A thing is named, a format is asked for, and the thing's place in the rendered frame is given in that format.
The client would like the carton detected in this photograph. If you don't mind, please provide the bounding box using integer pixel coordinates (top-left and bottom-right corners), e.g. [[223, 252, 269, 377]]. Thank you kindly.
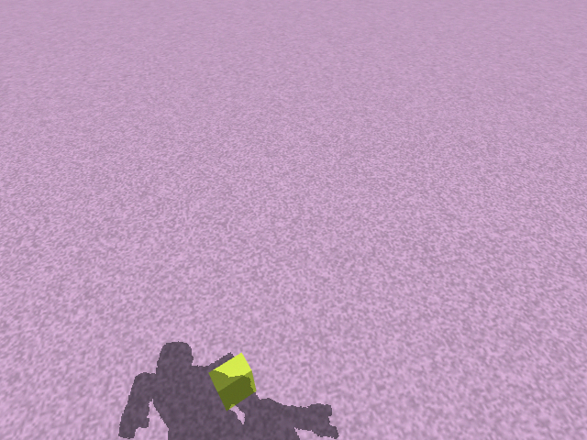
[[208, 352, 256, 411]]

